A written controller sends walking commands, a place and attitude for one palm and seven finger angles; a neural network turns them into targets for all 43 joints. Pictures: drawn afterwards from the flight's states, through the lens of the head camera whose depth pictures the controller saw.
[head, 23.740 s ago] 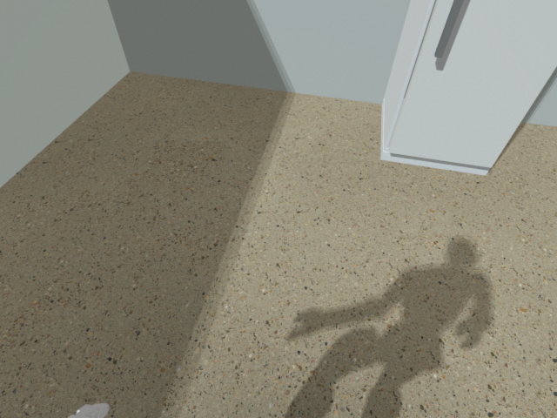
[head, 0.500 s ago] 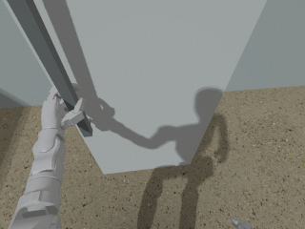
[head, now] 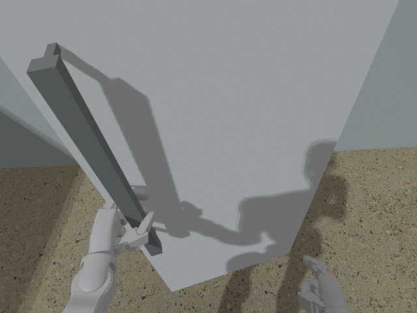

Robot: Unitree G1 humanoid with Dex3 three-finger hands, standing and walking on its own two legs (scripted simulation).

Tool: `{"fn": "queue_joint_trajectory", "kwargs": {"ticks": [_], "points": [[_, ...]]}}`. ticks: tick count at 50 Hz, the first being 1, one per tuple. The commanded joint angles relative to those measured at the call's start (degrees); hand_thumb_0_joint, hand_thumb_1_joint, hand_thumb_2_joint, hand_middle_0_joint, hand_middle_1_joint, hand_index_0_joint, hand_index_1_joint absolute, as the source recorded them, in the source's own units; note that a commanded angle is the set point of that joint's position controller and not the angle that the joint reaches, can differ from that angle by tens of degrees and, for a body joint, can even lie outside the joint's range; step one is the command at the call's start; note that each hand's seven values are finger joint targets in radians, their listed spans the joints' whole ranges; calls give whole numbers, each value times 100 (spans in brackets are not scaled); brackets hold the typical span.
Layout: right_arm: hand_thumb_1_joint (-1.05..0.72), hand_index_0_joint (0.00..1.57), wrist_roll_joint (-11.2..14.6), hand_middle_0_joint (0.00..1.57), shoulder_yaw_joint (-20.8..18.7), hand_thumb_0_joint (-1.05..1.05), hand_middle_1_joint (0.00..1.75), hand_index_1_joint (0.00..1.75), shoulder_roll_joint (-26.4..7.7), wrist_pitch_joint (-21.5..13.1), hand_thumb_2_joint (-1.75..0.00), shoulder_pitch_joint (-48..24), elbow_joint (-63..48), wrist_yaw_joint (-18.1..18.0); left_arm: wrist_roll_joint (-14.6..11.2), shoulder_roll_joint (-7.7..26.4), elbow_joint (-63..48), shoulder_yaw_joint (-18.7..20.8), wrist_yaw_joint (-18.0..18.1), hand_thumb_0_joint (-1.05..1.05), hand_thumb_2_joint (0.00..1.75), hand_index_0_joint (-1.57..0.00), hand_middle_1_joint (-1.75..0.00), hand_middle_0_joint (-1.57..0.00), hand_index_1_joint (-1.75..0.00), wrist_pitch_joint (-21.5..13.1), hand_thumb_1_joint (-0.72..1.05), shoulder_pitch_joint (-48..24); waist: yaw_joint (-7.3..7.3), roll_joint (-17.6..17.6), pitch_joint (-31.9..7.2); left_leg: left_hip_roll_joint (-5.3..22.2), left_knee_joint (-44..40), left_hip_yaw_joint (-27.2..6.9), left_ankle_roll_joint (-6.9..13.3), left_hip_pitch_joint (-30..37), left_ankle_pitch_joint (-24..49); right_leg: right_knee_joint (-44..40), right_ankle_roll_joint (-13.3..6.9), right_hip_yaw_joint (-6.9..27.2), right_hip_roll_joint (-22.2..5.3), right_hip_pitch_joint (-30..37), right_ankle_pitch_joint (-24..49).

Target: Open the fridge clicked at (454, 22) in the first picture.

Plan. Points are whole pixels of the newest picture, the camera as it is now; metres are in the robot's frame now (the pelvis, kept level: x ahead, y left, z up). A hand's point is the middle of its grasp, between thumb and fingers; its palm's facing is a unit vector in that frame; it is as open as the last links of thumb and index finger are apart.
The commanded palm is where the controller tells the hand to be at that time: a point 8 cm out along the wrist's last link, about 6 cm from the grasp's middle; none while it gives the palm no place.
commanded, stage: walk backward, drawing the door open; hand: left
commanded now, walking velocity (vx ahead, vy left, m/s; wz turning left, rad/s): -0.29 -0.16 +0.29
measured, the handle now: (122, 184) +0.31 +0.16 +0.12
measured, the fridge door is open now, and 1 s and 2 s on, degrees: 16 54 80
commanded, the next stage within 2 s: stop walking and hold the door back in 1.64 s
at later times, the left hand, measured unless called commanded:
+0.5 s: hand (173, 298) +0.15 +0.06 +0.05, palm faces +0.22 -0.95 -0.22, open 6.5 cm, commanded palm +0.11 +0.10 +0.05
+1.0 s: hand out of the picture +0.04 -0.09 +0.05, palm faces +0.44 -0.87 -0.22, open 6.8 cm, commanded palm -0.01 -0.06 +0.05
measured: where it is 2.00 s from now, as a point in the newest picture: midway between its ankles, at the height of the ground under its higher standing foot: outside the picture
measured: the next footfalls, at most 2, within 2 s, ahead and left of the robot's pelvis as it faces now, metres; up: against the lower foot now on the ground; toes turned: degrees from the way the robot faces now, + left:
left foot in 0.64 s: -0.04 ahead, +0.03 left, -0.01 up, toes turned +7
right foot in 0.78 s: -0.07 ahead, -0.32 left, +0.00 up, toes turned +19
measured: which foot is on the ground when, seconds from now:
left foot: down 0.00-0.50, up 0.52-0.62, down 0.64-0.78, up 0.80-1.00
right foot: down 0.00-0.62, up 0.64-0.76, down 0.78-1.00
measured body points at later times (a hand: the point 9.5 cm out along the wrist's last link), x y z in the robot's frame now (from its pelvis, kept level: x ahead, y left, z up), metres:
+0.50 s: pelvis -0.11 -0.11 -0.01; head -0.12 -0.16 +0.44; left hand +0.13 +0.11 +0.06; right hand +0.03 -0.36 -0.13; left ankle -0.02 +0.10 -0.73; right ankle -0.11 -0.11 -0.74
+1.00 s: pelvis -0.17 -0.31 -0.01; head -0.12 -0.32 +0.43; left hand +0.01 -0.04 +0.06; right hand +0.08 -0.47 -0.13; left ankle -0.26 -0.23 -0.68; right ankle -0.11 -0.33 -0.74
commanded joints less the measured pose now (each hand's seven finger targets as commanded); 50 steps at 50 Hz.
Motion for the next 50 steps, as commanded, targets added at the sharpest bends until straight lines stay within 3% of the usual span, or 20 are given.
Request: {"fn": "queue_joint_trajectory", "kwargs": {"ticks": [1, 13, 21, 25, 27, 29, 30, 31, 32, 33, 34, 36, 37, 38, 39, 40, 41, 44, 48, 50], "points": [[-90, 20, 15, 20, -308, 0, 30, 30, -691, -39, -90, -74, -768, -32, 226, 639, -1127, 220, 19, 0, 90, -45, -140, -45, -140, -147, 90, -555, -194, -444, -1296, 523, 137, -401, 188, 2271, 5638, -519, 147, -261, 142, -685, 3242], [-90, 20, 48, 20, -421, 0, 30, 30, -543, -41, -90, -191, -714, -40, 214, 844, -973, 500, -68, 0, 90, -45, -140, -45, -140, -99, 90, -600, -220, -751, -1120, 340, -20, -402, 191, 1043, 2701, -724, 506, -219, -26, -357, 3592], [-90, 20, -14, 20, -484, 0, 30, 30, -507, -309, -90, -572, -405, -156, 99, 702, -941, 466, -79, 0, 90, -45, -140, -45, -140, -65, 90, -749, -251, -10, -86, 471, -1014, -1253, 242, -446, -527, -1040, 343, 81, 209, -631, -63], [-90, 20, 46, 20, -562, 0, 30, 30, -386, -509, -90, -483, -54, -148, 138, 823, -1297, 556, 3, 0, 90, -45, -140, -45, -140, -31, 90, -973, -304, -858, -174, -178, 961, -170, -277, -209, -331, -2114, 2, 225, -564, -1291, -1043], [-90, 20, 97, 20, -631, 0, 30, 30, -434, -736, -90, -410, 129, -168, 201, 803, -1180, 551, 20, 0, 90, -45, -140, -45, -140, -65, 90, -872, -252, -1061, -70, -162, 2158, 300, -319, -538, -766, -2316, 258, -2, -860, -1307, 168], [-90, 20, 170, 20, -644, 0, 30, 30, -411, -1082, -90, 50, 441, -205, 257, 724, -1167, 422, -27, 0, 90, -45, -140, -45, -140, -175, 90, -1174, -563, -983, 174, 111, 1421, 171, -41, 672, -839, -1324, 1225, -864, -199, -2062, 1907], [-90, 20, 161, 20, -658, 0, 30, 30, -456, -1244, -90, 569, 694, -263, 266, 593, -1147, 237, -91, 0, 90, -45, -140, -45, -140, -227, 90, -1356, -997, -613, 207, 447, -703, -608, 320, 2039, -140, 601, 1553, -1291, 656, -2871, 2558], [-90, 20, -109, 20, -772, 0, 30, 30, -890, -1290, -90, 542, 504, -201, 210, 539, -1155, 346, -151, 0, 90, -45, -140, -45, -140, -287, 90, -1216, -982, 1714, -119, 2474, -2891, -4188, 1372, 2042, 697, 4364, 1557, -518, 1165, -3724, -219], [-90, 20, -486, 20, -752, 0, 30, 30, -983, -1124, -90, -616, 15, -52, 425, 938, -1615, 789, -102, 0, 90, -45, -140, -45, -140, -272, 90, -653, 36, 1326, -512, 3359, -2063, -5583, 1404, 196, 349, 5597, 349, 1606, 85, -2142, -684], [-90, 20, -340, 20, -801, 0, 30, 30, -880, -812, -90, -847, 63, -8, 346, 976, -1624, 863, -208, 0, 90, -45, -140, -45, -140, -254, 90, -379, -31, 291, -352, 2659, -1784, -4453, 957, -727, -588, 4459, 64, 1939, -62, -1450, -996], [-90, 20, -313, 20, -818, 0, 30, 30, -811, -780, -90, -1052, -67, -68, 247, 896, -1604, 988, -220, 0, 90, -45, -140, -45, -140, -337, 90, -393, 186, 728, 76, 2281, -1471, -3450, 859, -1695, -1239, 3458, 14, 1858, -98, -1108, -1191], [-90, 20, -207, 20, -588, 0, 30, 30, -636, -917, -90, -871, 56, -199, 135, 629, -1165, 794, -117, 0, 90, -45, -140, -45, -140, -275, 90, -443, 280, 426, 32, 1249, -1226, -1863, 78, -3013, -1939, 968, -74, 459, 535, 965, -1200], [-90, 20, -89, 20, -583, 0, 30, 30, -555, -1034, -90, -631, 165, -230, 146, 560, -1227, 609, -81, 0, 90, -45, -140, -45, -140, -254, 90, -897, 111, -190, -369, 477, -360, -1090, -267, -2520, -1978, -337, -154, 45, 569, 1149, -1113], [-90, 20, 5, 20, -638, 0, 30, 30, -405, -1154, -90, -321, 316, -252, 244, 1032, -1616, 795, -38, 0, 90, -45, -140, -45, -140, -293, 90, -1525, -87, -1464, -605, -389, 1737, 79, -591, -1109, -1447, -1717, -364, 224, -134, -255, -1284], [-90, 20, -9, 20, -688, 0, 30, 30, -274, -1184, -90, -452, 248, -279, 363, 962, -2106, 638, -33, 0, 90, -45, -140, -45, -140, -365, 90, -2049, -173, -1855, -544, -446, 3821, 302, -580, -866, -1250, -2263, -925, 918, -1118, -1370, -1607], [-90, 20, -66, 20, -635, 0, 30, 30, -223, -1141, -90, -532, 201, -269, 467, 811, -1836, 528, 2, 0, 90, -45, -140, -45, -140, -337, 90, -2011, -94, -1377, -571, -250, 5077, 28, -502, -1355, -1273, -1953, -1332, 1421, -1780, -1287, -1014], [-90, 20, -15, 20, -752, 0, 30, 30, -327, -1176, -90, -557, 160, -308, 421, 888, -1347, 563, 1, 0, 90, -45, -140, -45, -140, -237, 90, -1865, -28, -1551, -171, 76, 5749, -184, -435, -1448, -1490, -1996, -1427, 1688, -1993, -1657, -1131], [-90, 20, -115, 20, -637, 0, 30, 30, -358, -1193, -90, -559, 62, -394, 535, 621, -1471, 168, -159, 0, 90, -45, -140, -45, -140, -523, 90, -2503, -68, -1115, 341, 531, 4814, -202, -324, -1375, -1460, -1354, -1292, 506, -1560, -1086, 369], [-90, 20, -95, 20, -548, 0, 30, 30, -301, -1285, -90, -311, -87, -458, 446, 236, -1592, -204, -89, 0, 90, -45, -140, -45, -140, -628, 90, -2126, -27, -1293, -266, 472, 2279, 184, -214, -799, -1575, -1089, -1174, 169, -1470, 179, 1699], [-90, 20, -106, 20, -515, 0, 30, 30, -256, -1409, -90, 133, -156, -432, 506, 71, -1925, -433, -95, 0, 90, -45, -140, -45, -140, -630, 90, -2176, -184, -1252, -643, 395, 455, 488, -60, 13, -1061, -505, -594, -220, -1076, 162, 2249]]}}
